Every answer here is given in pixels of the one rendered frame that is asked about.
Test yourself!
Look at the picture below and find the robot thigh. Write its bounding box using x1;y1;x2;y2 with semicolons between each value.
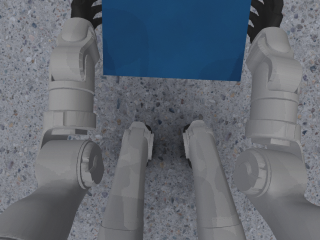
97;127;154;240
182;125;247;240

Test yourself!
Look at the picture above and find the robot left thigh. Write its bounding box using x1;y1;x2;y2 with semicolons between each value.
97;127;154;240

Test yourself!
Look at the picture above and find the robot left forearm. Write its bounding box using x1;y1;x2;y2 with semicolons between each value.
34;17;100;180

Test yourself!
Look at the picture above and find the robot right forearm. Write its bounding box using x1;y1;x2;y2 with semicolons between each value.
244;27;308;177

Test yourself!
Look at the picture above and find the robot left upper arm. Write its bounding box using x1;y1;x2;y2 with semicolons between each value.
0;139;105;240

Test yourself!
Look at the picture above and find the robot right thigh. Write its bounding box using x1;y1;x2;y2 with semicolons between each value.
182;125;247;240

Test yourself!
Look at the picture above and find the robot right upper arm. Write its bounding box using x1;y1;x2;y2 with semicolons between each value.
232;147;320;240

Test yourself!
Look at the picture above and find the robot right hand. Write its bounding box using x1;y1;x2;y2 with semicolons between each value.
247;0;284;44

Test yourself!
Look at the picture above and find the robot left hand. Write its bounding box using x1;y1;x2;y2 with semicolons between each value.
70;0;102;29

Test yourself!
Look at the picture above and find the carton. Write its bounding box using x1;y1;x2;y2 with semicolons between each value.
101;0;252;82

